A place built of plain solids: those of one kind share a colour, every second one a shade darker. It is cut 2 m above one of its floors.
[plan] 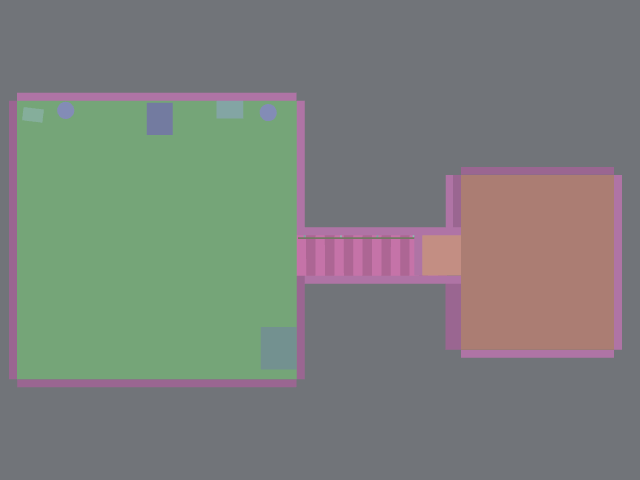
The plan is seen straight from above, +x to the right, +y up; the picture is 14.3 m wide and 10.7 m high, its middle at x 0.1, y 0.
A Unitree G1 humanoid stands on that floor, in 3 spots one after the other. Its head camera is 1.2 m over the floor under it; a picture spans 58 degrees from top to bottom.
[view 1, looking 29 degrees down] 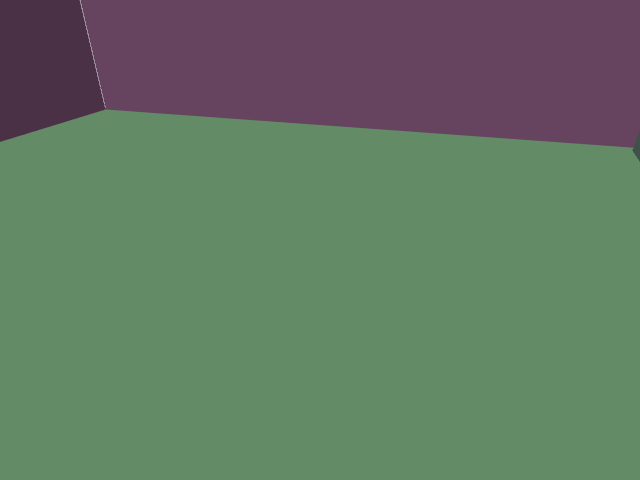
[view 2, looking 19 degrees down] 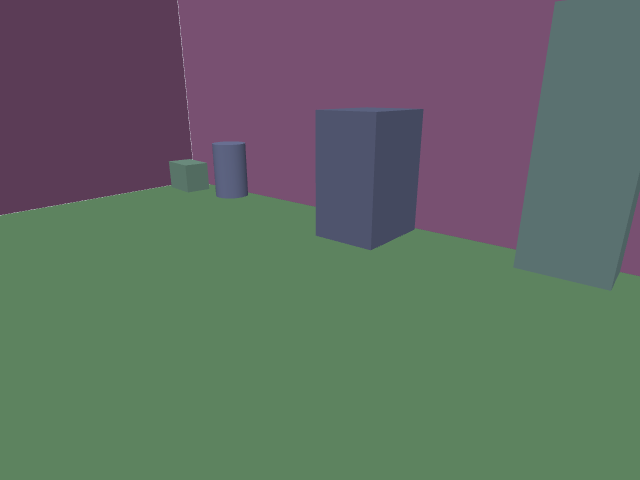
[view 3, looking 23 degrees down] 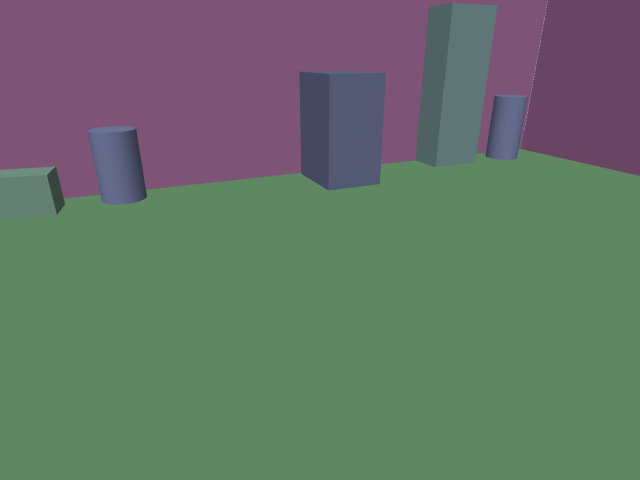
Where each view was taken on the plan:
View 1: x -2.07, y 1.00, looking -164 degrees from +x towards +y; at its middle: floor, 2.48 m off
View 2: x -1.42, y -0.39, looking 130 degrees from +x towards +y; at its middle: floor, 3.69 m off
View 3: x -5.48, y -1.32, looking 66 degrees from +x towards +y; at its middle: floor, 3.07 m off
